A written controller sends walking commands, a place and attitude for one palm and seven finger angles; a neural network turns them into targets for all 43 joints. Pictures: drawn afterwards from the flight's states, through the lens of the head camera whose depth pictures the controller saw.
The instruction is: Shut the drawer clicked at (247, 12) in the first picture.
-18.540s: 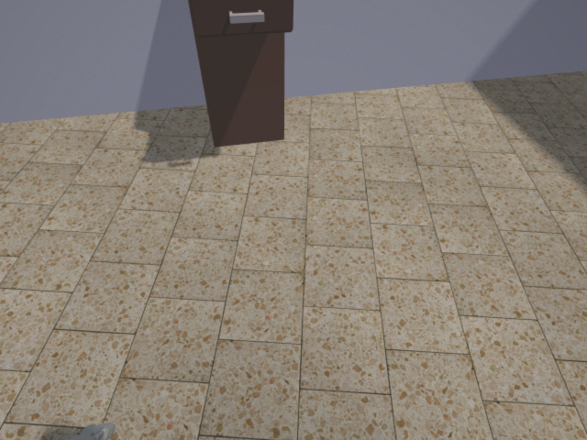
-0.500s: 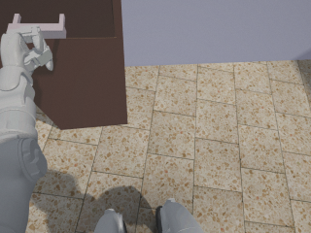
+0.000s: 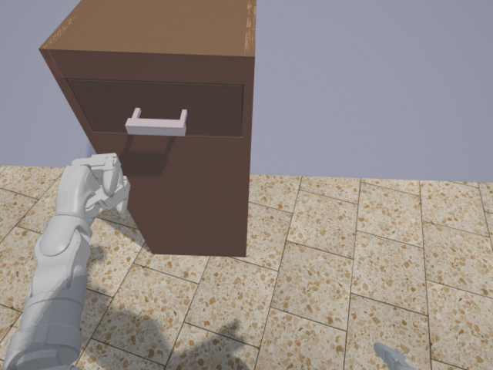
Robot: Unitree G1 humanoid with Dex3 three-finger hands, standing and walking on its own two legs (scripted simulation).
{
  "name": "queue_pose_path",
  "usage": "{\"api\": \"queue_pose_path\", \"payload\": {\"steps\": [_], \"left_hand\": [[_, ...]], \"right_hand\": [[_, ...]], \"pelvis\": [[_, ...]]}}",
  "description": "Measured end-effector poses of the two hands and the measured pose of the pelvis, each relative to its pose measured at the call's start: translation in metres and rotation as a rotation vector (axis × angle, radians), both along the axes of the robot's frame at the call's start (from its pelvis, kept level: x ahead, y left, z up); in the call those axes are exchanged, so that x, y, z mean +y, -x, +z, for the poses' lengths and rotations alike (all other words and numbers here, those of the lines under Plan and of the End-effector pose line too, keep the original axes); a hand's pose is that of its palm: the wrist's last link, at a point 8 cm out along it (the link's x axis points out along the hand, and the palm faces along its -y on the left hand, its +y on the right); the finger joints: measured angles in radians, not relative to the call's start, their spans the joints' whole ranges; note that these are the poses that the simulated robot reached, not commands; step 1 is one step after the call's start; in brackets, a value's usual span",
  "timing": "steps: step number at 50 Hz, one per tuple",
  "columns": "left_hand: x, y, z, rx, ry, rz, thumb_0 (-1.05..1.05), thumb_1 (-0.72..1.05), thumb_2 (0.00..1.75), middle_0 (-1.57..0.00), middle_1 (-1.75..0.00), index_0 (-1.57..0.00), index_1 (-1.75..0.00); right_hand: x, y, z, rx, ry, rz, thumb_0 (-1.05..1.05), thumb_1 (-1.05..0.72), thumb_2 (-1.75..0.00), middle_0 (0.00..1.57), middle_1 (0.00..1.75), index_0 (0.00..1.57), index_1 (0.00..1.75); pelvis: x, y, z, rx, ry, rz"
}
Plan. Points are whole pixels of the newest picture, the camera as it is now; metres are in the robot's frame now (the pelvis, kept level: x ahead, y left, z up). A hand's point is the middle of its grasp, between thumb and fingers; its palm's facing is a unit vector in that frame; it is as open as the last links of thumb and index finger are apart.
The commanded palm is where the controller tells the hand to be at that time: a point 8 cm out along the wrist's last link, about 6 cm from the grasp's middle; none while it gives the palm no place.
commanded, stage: draw the hand back to the body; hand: left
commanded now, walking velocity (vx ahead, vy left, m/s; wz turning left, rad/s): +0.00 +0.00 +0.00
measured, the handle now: (158, 120) +0.60 +0.20 +0.04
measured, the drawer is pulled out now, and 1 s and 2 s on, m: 0.00 0.00 0.00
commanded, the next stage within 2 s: step back with the hand held close in 0.92 s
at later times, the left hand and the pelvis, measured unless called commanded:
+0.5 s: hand (53, 264) +0.23 +0.22 +0.16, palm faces +0.34 -0.90 -0.29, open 3.3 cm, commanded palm +0.17 +0.26 +0.17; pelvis -0.02 -0.01 +0.03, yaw +1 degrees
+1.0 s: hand out of the picture +0.14 +0.22 +0.18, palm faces +0.44 -0.81 -0.38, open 3.3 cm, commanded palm +0.09 +0.26 +0.20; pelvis -0.03 -0.02 +0.03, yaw +1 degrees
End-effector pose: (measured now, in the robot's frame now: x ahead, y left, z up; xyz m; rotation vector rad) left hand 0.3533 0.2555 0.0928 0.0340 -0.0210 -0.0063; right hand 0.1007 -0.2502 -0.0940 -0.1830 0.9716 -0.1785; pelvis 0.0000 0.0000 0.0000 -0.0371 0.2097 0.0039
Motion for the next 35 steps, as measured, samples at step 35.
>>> {"api": "queue_pose_path", "payload": {"steps": [35], "left_hand": [[0.006,0.225,0.101,-0.102,-0.375,0.4,0.02,0.89,0.9,-1.4,-1.6,-1.41,-1.6]], "right_hand": [[0.02,-0.051,0.041,-0.278,-0.038,0.161,0.01,-0.91,-0.9,0.2,0.3,0.2,0.3]], "pelvis": [[-0.017,0.021,0.03,-0.29,-0.034,0.014]]}}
